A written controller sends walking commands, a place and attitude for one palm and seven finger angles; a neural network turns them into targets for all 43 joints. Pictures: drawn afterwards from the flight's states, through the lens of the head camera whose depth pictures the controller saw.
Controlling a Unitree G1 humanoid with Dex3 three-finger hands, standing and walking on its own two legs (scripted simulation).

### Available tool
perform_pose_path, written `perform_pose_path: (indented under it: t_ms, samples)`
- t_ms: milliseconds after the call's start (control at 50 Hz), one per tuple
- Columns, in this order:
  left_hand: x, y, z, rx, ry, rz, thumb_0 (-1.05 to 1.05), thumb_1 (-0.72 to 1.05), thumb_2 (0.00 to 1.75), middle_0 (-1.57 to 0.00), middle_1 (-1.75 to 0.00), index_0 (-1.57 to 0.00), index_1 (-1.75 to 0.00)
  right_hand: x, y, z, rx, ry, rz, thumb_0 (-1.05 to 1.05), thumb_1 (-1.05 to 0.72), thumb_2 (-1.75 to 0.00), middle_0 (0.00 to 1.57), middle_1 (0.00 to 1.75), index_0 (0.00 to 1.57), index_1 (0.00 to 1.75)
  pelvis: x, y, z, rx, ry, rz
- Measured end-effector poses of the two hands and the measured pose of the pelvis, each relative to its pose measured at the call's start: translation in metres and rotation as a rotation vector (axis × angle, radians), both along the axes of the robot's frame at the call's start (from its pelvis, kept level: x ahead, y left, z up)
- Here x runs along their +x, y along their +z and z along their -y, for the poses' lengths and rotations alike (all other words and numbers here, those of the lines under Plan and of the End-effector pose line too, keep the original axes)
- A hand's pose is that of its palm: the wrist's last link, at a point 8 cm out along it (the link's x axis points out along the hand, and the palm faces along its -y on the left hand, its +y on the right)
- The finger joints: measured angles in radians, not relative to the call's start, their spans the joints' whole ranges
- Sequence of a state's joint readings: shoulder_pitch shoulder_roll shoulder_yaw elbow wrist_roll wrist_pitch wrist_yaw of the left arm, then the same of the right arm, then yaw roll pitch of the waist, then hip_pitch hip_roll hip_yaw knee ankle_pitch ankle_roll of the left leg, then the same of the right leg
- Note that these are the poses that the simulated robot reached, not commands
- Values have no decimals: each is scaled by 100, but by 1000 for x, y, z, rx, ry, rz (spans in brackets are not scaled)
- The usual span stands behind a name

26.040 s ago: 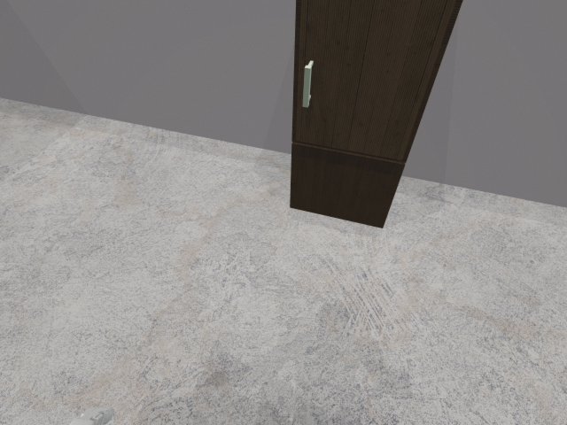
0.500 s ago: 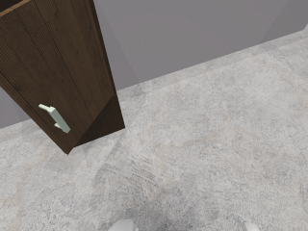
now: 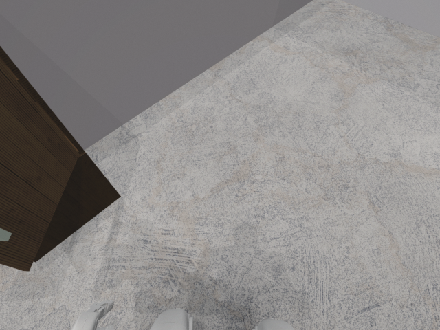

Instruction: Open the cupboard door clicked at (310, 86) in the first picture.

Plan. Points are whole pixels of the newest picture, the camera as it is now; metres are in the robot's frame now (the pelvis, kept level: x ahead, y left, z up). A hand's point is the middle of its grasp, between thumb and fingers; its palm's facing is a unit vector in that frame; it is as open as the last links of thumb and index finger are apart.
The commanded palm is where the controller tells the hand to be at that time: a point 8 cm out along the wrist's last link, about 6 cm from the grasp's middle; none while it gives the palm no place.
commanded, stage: walk to a spot facing it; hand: left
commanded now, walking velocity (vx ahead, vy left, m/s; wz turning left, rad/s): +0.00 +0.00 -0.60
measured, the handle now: out of the picture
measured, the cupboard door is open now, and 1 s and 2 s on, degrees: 41 41 41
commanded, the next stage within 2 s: turn to face it in 1.36 s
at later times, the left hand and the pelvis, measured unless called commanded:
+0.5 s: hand (165, 264) +0.25 +0.14 -0.15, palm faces -0.31 -0.93 -0.17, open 7.4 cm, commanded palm none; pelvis +0.10 -0.02 +0.02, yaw -19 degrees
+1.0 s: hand (239, 201) +0.40 -0.02 -0.15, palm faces -0.48 -0.85 -0.22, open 7.2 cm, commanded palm none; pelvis +0.27 -0.16 +0.02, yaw -32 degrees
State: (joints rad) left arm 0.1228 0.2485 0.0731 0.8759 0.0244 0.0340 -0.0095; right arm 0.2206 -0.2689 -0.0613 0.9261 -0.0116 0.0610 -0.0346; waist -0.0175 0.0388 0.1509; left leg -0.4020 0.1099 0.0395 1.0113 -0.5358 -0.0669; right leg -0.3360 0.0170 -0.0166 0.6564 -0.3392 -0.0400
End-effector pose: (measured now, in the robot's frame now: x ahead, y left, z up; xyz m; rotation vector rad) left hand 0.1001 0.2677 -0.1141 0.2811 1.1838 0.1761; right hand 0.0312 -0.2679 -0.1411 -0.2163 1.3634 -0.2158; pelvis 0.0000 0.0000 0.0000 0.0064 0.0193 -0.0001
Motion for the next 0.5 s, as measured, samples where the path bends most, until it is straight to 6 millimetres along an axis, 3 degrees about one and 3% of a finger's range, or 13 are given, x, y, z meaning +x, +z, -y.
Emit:
perform_pose_path:
  t_ms: [160,300,400,500]
  samples:
    - [21,2,32,-47,-84,-30,0,90,90,-20,-29,-21,-30,18,23,6,1,-84,105,1,-91,-89,20,30,20,30,14,14,6,15,-102,-2]
    - [44,-17,33,-114,-122,-56,0,90,90,-20,-29,-21,-30,42,29,-11,-18,-116,213,0,-91,-89,20,30,20,30,45,6,-5,-17,-182,-21]
    - [90,-14,41,-129,-204,-75,0,90,90,-20,-29,-21,-30,20,36,-22,-18,-189,155,0,-90,-89,20,30,21,30,71,13,0,-16,-252,-24]
    - [158,-6,74,-139,-307,-42,1,91,90,-20,-29,-20,-30,-18,37,-31,16,-304,13,0,-90,-89,21,30,21,30,100,19,16,-22,-326,-30]
